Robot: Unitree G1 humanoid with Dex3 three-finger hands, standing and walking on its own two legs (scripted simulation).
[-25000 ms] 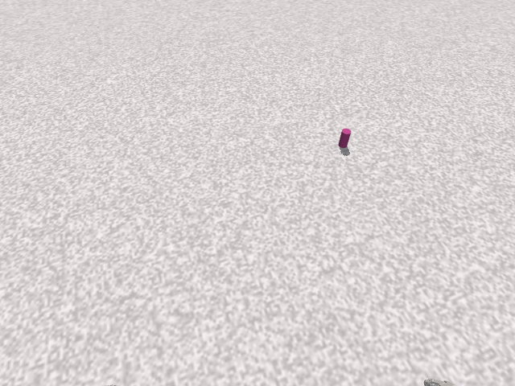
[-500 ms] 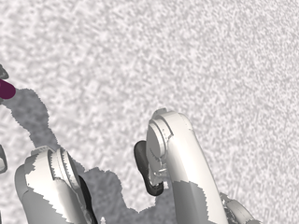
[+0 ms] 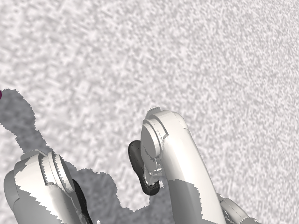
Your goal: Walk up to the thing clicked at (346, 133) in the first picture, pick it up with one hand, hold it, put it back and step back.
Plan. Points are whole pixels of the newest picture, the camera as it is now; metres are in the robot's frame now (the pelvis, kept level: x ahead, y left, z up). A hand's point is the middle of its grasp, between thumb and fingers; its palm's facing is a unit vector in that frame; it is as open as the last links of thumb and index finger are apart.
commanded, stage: open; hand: left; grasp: from above
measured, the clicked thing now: out of the picture +0.49 +0.28 -0.25
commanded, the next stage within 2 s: withdraw in 0.94 s
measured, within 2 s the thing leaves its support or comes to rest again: neither
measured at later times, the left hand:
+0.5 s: hand out of the picture +0.47 +0.29 -0.22, palm faces -0.44 -0.12 -0.89, open 10.0 cm
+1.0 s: hand out of the picture +0.47 +0.29 -0.22, palm faces -0.44 -0.12 -0.89, open 12.4 cm
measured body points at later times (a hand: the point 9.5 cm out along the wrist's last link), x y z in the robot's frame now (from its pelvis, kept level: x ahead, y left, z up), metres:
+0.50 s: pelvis +0.00 +0.00 +0.00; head +0.27 +0.10 +0.35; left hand +0.49 +0.29 -0.17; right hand +0.01 -0.27 -0.06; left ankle +0.06 +0.12 -0.27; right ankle +0.12 -0.12 -0.27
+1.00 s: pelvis +0.00 +0.00 +0.00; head +0.27 +0.09 +0.35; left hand +0.49 +0.29 -0.16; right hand +0.01 -0.27 -0.06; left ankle +0.06 +0.12 -0.27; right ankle +0.12 -0.12 -0.27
